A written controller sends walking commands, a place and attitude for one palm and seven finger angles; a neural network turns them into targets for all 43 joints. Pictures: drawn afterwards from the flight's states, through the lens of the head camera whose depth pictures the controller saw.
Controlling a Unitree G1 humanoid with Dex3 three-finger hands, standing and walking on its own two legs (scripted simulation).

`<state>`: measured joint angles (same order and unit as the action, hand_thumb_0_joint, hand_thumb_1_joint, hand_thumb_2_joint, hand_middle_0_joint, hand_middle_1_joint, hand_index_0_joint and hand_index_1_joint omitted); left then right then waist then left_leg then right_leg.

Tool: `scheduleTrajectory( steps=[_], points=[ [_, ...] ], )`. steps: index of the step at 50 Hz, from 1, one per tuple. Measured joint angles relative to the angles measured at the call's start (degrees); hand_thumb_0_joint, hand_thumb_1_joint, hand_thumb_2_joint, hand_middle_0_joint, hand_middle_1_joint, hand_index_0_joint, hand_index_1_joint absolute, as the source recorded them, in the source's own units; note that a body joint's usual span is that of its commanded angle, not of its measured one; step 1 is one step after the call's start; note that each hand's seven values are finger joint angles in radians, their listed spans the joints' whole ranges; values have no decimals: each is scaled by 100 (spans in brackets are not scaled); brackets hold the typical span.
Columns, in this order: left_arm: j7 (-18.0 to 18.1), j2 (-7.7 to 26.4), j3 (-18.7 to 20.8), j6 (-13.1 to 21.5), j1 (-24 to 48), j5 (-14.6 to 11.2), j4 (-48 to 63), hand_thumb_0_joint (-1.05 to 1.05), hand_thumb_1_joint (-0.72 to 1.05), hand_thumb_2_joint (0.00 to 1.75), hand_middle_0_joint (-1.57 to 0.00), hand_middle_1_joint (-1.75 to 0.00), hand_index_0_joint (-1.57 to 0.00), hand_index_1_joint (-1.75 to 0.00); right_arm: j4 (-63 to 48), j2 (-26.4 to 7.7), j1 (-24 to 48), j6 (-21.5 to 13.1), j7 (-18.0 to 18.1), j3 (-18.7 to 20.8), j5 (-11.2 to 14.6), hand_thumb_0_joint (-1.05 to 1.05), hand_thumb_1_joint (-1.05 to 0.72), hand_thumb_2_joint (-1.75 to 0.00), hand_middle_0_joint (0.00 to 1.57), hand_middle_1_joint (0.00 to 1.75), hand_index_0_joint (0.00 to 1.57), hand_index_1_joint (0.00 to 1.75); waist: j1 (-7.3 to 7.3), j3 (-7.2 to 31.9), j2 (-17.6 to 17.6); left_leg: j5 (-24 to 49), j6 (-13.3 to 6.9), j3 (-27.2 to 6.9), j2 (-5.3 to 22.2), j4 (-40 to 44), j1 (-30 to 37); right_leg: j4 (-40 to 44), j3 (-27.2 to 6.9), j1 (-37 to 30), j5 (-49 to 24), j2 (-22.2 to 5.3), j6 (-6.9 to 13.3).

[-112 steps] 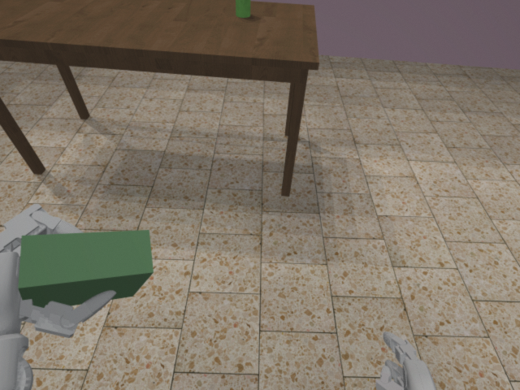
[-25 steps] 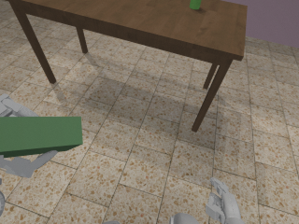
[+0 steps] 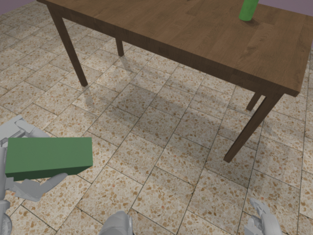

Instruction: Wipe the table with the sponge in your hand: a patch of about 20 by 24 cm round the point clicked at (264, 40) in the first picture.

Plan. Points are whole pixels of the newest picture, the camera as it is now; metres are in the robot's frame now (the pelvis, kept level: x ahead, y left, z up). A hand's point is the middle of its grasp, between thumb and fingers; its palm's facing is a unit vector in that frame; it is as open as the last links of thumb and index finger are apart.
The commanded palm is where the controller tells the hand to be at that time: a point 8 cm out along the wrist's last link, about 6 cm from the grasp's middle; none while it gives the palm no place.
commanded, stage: walk to a spot facing it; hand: left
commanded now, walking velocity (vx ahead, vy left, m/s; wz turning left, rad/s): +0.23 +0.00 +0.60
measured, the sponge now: (61, 159) +0.23 +0.19 +0.14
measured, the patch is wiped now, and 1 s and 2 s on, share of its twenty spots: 0.00 0.00 0.00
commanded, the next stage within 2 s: turn to face it in 0.12 s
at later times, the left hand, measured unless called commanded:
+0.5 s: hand (24, 121) +0.28 +0.25 +0.19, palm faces +0.55 -0.70 -0.46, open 9.5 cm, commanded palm +0.26 +0.28 +0.18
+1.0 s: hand (91, 93) +0.36 +0.15 +0.18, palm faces +0.24 -0.83 -0.50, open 9.6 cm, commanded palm +0.32 +0.20 +0.18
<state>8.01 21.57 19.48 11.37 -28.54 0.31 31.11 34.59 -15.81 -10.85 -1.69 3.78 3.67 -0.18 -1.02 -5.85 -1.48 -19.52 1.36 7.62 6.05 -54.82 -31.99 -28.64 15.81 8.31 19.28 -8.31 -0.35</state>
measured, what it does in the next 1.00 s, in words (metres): walks ahead: left foot, then right foot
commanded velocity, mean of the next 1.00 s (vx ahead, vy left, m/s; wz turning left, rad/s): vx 0.04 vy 0.00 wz -0.37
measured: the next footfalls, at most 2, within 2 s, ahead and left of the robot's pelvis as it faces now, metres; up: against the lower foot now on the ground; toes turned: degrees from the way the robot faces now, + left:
left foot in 0.12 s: +0.17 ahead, +0.13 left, +0.00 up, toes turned +13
right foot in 0.54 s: +0.23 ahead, -0.11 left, +0.00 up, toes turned -3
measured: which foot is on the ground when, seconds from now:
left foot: up 0.00-0.10, down 0.12-0.54, up 0.56-1.00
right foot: down 0.00-0.12, up 0.14-0.52, down 0.54-1.00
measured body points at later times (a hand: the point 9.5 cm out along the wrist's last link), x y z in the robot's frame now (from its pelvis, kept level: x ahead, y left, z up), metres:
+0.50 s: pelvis +0.12 -0.01 -0.01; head +0.13 -0.03 +0.44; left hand +0.25 +0.29 +0.22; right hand +0.32 -0.16 -0.11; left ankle +0.13 +0.13 -0.74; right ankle +0.19 -0.11 -0.72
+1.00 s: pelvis +0.11 -0.05 +0.00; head +0.13 -0.06 +0.44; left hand +0.34 +0.20 +0.21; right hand +0.21 -0.35 -0.09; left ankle +0.10 +0.10 -0.73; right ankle +0.20 -0.11 -0.74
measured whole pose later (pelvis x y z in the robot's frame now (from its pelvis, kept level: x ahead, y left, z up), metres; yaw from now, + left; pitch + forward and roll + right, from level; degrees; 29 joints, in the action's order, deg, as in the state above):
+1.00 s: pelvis +0.11 -0.05 +0.00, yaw -11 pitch +3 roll +3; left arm 7.9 24.8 24.8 12.1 -29.6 -3.0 30.7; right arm 32.3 -16.4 -12.4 2.5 1.4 2.8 1.3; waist -0.1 -0.1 -2.1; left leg -25.6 2.6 3.0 0.5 -34.7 -16.7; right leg -23.9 -5.1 23.8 2.3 6.8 5.8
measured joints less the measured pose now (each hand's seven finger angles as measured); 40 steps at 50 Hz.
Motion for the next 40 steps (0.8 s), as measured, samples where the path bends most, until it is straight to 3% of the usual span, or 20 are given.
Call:
scheduleTrajectory(
  steps=[4, 5, 7, 10, 13, 17, 21, 26, 27, 28, 30, 34, 37, 40],
  points=[
    [174, 246, 373, 125, -173, -97, 639, 0, -44, 98, -81, -133, -81, -133, -317, 19, -96, 13, -14, 81, 7, 1, -91, -90, 20, 30, 20, 30, 62, 7, -218, 167, -46, 371, -104, 1445, 400, -298, 60, -41, 371, -173, -155],
    [221, 261, 451, 137, -217, -126, 744, 0, -44, 98, -81, -133, -81, -133, -390, 16, -110, 18, -11, 86, 11, 1, -91, -90, 20, 30, 20, 30, 59, 35, -243, 364, -62, 472, -203, 1832, 607, -619, 49, 30, 541, -268, -193],
    [285, 273, 563, 190, -194, -167, 801, 0, -44, 98, -81, -133, -81, -133, -494, 22, -51, -2, 17, 119, 10, 1, -90, -90, 20, 30, 20, 30, 25, 63, -133, 1189, -330, 460, -278, 2097, 829, -1954, -163, 448, 817, -362, -239],
    [194, 407, 545, 164, 330, -116, 336, 0, -44, 98, -81, -133, -81, -133, -299, 382, 195, -61, -45, 38, 63, 1, -91, -90, 20, 30, 20, 30, -86, -50, -100, 590, -499, 209, -327, 1505, 780, -4107, -976, 1301, 1439, 78, -268],
    [55, 429, 524, -11, 555, -124, 87, 0, -44, 98, -81, -133, -81, -133, -177, 718, 277, -61, -183, -225, 128, 1, -91, -90, 20, 30, 20, 30, -131, -28, -57, 547, -408, -58, -351, 1720, 895, -4619, -1177, 2053, 1203, 288, -318],
    [19, 309, 532, -39, 24, -217, 509, 0, -44, 98, -81, -133, -81, -133, -135, 1009, 166, -176, -299, -494, 130, 1, -90, -89, 20, 30, 20, 30, 34, 38, 17, 670, -303, -201, -289, 2131, 1155, -3583, -1169, 2458, 489, 275, -291],
    [-7, 150, 367, 102, -380, -216, 709, 0, -44, 98, -81, -133, -81, -133, -16, 1043, -27, -338, -276, -638, 74, 1, -90, -89, 21, 30, 21, 30, 375, 210, 195, 648, -164, -228, -184, 2392, 1479, -2234, -1064, 2127, 45, 368, -276],
    [39, -28, 293, 37, 128, -154, -149, 0, -44, 99, -81, -133, -81, -133, 91, 882, -39, -397, -143, -685, 53, 1, -90, -89, 21, 30, 21, 30, 712, 450, 415, 299, 95, -90, 1, 2078, 1697, -792, -879, 1205, -207, 622, -288],
    [49, -82, 288, -2, 328, -126, -399, 0, -44, 99, -81, -133, -81, -133, 84, 823, 10, -402, -130, -670, 52, 1, -90, -89, 21, 30, 21, 30, 739, 470, 466, 146, 151, -61, 67, 1833, 1648, -603, -883, 1104, -547, 690, -136],
    [51, -199, 226, -56, 562, -86, -670, 0, -44, 99, -81, -133, -81, -133, 109, 726, 93, -390, -121, -633, 48, 1, -90, -89, 21, 30, 21, 30, 723, 470, 584, -142, 134, -109, 144, 1488, 1536, -723, -862, 1149, -621, 781, 99],
    [49, -424, 37, -223, 1007, -53, -1139, 0, -44, 99, -81, -133, -81, -133, 191, 541, 276, -342, -101, -541, 37, 1, -90, -89, 21, 30, 21, 30, 636, 426, 629, -816, 143, -359, -12, 485, 1153, -908, -866, 1238, -497, 818, 426],
    [18, -577, -217, -387, 1052, -95, -1177, 0, -44, 99, -81, -133, -81, -133, 83, 300, 544, -184, -139, -428, 30, 1, -90, -89, 21, 30, 21, 30, 375, 236, 306, -673, 250, -502, -328, -943, 621, -576, -1166, 1257, -720, 884, 574],
    [-61, -347, -257, -241, 533, -156, -546, 0, -44, 99, -81, -133, -81, -133, -143, 182, 541, -97, -167, -329, 10, 1, -90, -89, 20, 30, 20, 30, 99, 193, 69, -472, 267, -574, -385, -853, 552, -252, -1367, 1297, -968, 1011, 635],
    [-100, 38, -65, 14, 7, -228, 126, 0, -45, 99, -81, -133, -81, -133, -274, 55, 387, -10, -189, -170, -14, 1, -90, -89, 20, 30, 20, 30, -27, 251, -63, -442, 282, -636, -404, -208, 688, 22, -1551, 1364, -1186, 1173, 675]
  ],
)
